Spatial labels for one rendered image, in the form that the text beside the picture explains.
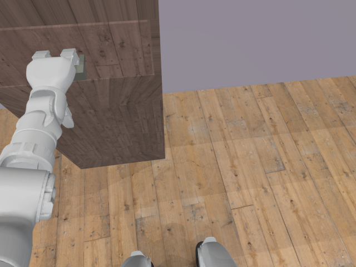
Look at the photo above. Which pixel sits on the robot left thigh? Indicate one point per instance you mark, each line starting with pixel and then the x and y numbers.
pixel 137 261

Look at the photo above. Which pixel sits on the drawer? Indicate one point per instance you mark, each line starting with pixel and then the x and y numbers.
pixel 111 49

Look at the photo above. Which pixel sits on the left robot hand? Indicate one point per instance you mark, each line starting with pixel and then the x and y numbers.
pixel 58 72

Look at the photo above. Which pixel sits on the handle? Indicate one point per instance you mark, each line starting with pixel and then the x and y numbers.
pixel 81 73

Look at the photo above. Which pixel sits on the left robot upper arm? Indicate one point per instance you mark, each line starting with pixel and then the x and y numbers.
pixel 26 197

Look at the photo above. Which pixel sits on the cabinet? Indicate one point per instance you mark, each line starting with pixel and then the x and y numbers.
pixel 117 120

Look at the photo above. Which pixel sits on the right robot shin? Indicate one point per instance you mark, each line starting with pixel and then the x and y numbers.
pixel 209 239

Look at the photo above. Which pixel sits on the left robot forearm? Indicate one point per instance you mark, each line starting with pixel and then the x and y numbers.
pixel 34 141

